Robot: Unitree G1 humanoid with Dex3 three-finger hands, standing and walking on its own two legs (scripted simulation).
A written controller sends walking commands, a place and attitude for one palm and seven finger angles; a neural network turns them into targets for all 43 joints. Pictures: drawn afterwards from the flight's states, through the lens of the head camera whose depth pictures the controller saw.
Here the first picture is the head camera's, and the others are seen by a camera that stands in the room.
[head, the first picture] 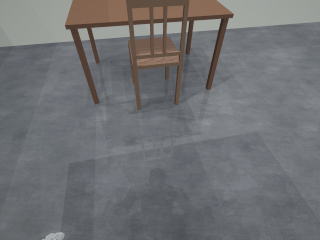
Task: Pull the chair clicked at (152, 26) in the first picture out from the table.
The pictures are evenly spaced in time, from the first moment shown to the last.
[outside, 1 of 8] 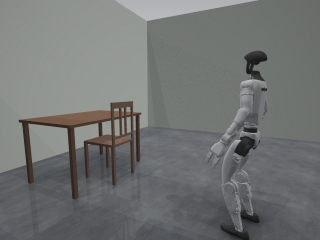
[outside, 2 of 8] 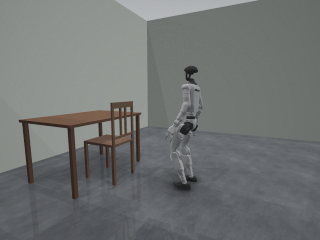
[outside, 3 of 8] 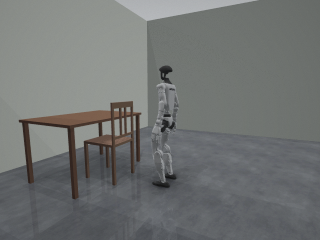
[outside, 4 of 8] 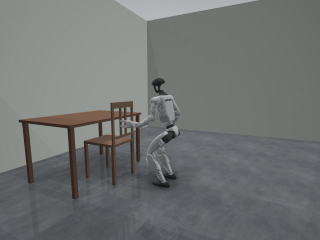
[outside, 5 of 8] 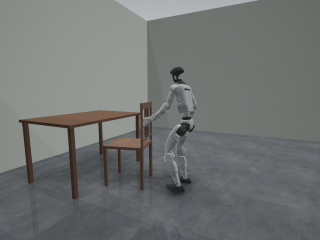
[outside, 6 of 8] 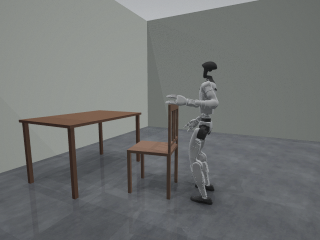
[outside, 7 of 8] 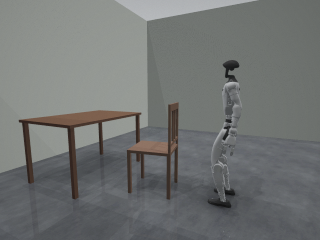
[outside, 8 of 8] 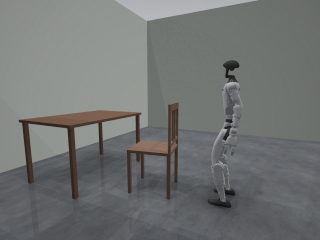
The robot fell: no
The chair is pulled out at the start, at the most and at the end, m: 0.00 0.63 0.63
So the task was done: yes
